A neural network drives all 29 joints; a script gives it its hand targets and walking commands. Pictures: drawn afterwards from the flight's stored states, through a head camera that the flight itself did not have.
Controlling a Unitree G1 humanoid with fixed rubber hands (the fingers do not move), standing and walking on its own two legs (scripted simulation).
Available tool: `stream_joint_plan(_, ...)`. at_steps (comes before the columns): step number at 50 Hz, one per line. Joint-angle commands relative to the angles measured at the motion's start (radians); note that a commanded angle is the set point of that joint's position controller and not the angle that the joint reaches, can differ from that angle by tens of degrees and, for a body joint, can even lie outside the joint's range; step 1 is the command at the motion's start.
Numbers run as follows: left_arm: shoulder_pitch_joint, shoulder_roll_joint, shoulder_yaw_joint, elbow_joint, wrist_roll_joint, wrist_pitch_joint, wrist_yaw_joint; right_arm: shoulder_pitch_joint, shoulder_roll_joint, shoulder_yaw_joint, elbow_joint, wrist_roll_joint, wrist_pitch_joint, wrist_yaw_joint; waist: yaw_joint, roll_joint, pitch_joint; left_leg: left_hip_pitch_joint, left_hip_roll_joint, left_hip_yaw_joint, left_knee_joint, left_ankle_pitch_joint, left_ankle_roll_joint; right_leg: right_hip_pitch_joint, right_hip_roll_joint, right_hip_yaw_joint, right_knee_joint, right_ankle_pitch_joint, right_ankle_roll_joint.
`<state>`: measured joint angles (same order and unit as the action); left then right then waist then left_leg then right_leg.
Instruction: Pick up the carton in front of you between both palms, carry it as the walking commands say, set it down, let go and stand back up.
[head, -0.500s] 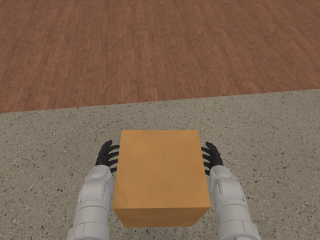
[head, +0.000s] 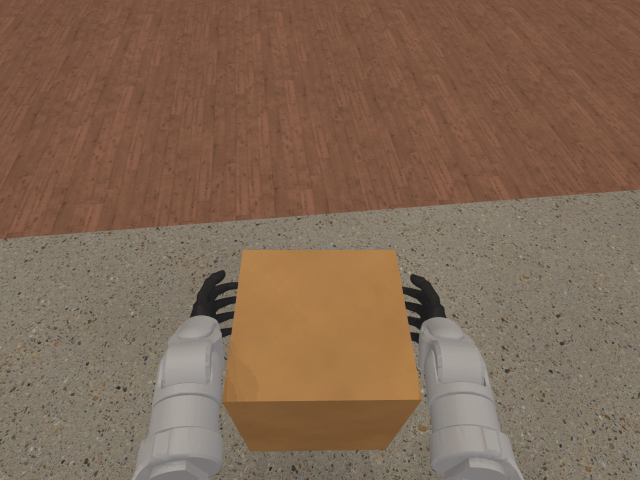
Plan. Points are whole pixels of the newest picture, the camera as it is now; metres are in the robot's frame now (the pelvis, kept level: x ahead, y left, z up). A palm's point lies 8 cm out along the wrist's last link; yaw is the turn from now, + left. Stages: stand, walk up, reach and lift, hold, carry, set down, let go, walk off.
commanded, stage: reach and lift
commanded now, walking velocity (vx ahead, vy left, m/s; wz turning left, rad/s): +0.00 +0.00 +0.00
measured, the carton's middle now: (318, 356) +0.30 +0.00 -0.05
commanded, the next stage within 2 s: hold in 0.64 s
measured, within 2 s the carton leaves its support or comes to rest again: neither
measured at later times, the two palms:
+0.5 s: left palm (204, 317) +0.31 +0.15 +0.04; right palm (431, 321) +0.31 -0.15 +0.03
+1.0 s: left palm (198, 323) +0.29 +0.15 +0.06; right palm (436, 326) +0.29 -0.15 +0.05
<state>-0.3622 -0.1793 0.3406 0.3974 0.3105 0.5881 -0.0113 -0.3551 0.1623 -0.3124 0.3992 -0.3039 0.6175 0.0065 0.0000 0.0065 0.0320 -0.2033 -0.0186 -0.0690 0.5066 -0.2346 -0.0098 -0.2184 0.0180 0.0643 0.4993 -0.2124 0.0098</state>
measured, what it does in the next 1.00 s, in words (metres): stands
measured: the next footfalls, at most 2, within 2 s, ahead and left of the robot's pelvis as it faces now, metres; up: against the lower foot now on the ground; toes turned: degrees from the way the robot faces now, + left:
right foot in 1.48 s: +0.18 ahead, -0.10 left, +0.00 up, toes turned -9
left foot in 1.82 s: +0.44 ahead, +0.15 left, +0.00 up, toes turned +15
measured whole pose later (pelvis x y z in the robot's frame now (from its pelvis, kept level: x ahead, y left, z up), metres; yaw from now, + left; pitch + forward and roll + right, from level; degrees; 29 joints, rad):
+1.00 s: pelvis +0.01 +0.00 +0.01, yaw +0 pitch -8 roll +0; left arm -0.26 -0.15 0.22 0.23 0.27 0.75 -0.01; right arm -0.25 0.15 -0.20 0.23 -0.27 0.78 -0.01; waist 0.00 0.01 0.04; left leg -0.05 -0.01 -0.07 0.39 -0.20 -0.01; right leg -0.07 0.02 0.07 0.39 -0.18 0.01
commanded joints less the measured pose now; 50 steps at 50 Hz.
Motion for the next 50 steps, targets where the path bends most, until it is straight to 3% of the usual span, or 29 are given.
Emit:
stream_joint_plan(1, -0.539, -0.965, -0.572, 0.033, -0.226, -0.011, -0.256, -0.6, 0.976, 0.573, -0.03, 0.242, -0.041, 0.25, 0.004, -0.008, -0.328, 0.045, -0.065, 0.006, -0.11, 0.053, 0.015, 0.147, 0.066, 0.001, -0.091, 0.049, -0.015)
stream_joint_plan(17, -0.379, -0.932, -0.624, -0.091, -0.257, 0.027, -0.244, -0.437, 0.947, 0.628, -0.164, 0.276, -0.002, 0.227, 0.001, -0.007, -0.327, 0.132, -0.077, -0.002, -0.144, 0.256, 0.005, 0.233, 0.074, 0.009, -0.131, 0.26, -0.002)
stream_joint_plan(32, -0.357, -0.927, -0.655, -0.158, -0.279, 0.063, -0.23, -0.424, 0.915, 0.654, -0.232, 0.294, 0.03, 0.227, -0.002, 0.002, -0.295, 0.16, -0.075, -0.009, -0.16, 0.259, -0.001, 0.23, 0.08, 0.004, -0.145, 0.233, -0.004)
stream_joint_plan(37, -0.318, -0.92, -0.724, -0.264, -0.319, 0.1, -0.217, -0.393, 0.91, 0.727, -0.333, 0.335, 0.065, 0.219, 0.003, 0.002, -0.34, 0.214, -0.073, -0.016, -0.172, 0.348, -0.007, 0.273, 0.081, 0.008, -0.157, 0.31, 0.002)
stream_joint_plan(44, -0.329, -0.867, -0.652, -0.215, -0.279, 0.143, -0.219, -0.39, 0.862, 0.648, -0.28, 0.294, 0.108, 0.217, 0.001, 0.001, -0.176, 0.141, -0.066, -0.001, -0.204, 0.115, 0.006, 0.208, 0.074, 0.002, -0.185, 0.095, -0.011)
stream_joint_plan(50, -0.429, -0.907, -0.669, -0.208, -0.296, 0.128, -0.234, -0.495, 0.908, 0.672, -0.274, 0.312, 0.094, 0.231, 0.003, -0.001, -0.237, 0.13, -0.063, 0.0, -0.184, 0.08, 0.011, 0.215, 0.069, 0.0, -0.165, 0.063, -0.011)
